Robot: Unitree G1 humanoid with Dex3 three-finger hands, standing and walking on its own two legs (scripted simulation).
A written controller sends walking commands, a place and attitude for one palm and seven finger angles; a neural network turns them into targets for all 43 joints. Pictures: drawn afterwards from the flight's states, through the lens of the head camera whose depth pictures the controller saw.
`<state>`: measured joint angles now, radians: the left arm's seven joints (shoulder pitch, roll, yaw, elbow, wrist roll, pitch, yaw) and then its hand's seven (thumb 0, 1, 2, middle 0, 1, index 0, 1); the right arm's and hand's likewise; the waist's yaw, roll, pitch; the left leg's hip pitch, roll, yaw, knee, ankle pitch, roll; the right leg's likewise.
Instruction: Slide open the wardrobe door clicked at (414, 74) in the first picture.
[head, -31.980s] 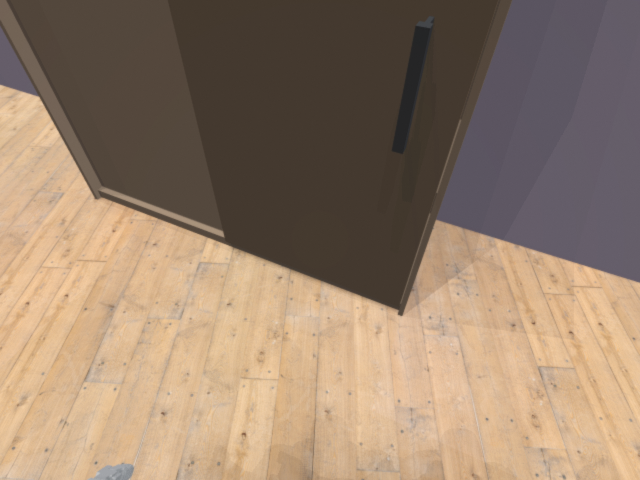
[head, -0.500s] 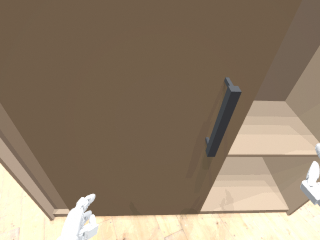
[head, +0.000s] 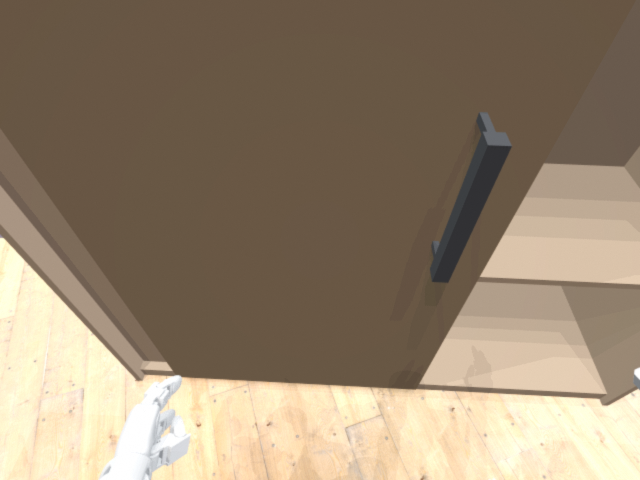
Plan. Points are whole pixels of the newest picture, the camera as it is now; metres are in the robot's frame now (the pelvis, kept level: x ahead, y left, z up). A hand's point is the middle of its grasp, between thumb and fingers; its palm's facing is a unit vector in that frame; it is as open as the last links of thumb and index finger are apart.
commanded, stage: step back with the hand held close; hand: right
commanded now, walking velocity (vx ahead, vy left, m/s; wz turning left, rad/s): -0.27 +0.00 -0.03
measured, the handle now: (459, 207) +0.46 -0.18 +0.09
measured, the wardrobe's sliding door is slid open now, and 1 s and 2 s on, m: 0.59 0.59 0.59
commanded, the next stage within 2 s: stop stepping back and stand still in 1.14 s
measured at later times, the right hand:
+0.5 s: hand out of the picture +0.13 -0.29 +0.16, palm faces +0.48 +0.77 -0.41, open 7.4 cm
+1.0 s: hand out of the picture +0.08 -0.33 +0.17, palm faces +0.45 +0.79 -0.42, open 7.4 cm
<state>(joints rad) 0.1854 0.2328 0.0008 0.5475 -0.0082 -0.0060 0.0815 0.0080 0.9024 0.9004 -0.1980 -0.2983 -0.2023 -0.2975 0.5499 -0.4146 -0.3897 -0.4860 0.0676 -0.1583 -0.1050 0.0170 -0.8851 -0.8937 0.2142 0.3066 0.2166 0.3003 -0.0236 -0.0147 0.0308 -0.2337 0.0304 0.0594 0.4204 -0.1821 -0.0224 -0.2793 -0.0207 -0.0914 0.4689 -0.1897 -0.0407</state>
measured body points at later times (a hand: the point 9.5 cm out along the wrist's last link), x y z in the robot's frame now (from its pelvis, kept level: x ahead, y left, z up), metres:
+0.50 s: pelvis -0.06 -0.02 -0.01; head -0.04 -0.05 +0.43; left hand +0.12 +0.21 -0.08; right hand +0.10 -0.33 +0.18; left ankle +0.02 +0.13 -0.74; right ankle +0.04 -0.09 -0.74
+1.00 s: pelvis -0.12 -0.04 +0.00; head -0.10 -0.10 +0.44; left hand +0.06 +0.19 -0.06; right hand +0.05 -0.37 +0.19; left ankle -0.18 +0.11 -0.69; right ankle +0.04 -0.09 -0.74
